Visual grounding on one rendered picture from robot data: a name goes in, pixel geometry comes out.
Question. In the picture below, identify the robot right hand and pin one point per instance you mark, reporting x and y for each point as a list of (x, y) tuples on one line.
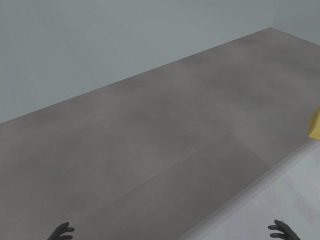
[(282, 227)]

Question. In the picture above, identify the robot left hand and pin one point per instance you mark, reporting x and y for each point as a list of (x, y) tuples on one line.
[(63, 228)]

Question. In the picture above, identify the carton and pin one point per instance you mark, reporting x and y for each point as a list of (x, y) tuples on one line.
[(314, 125)]

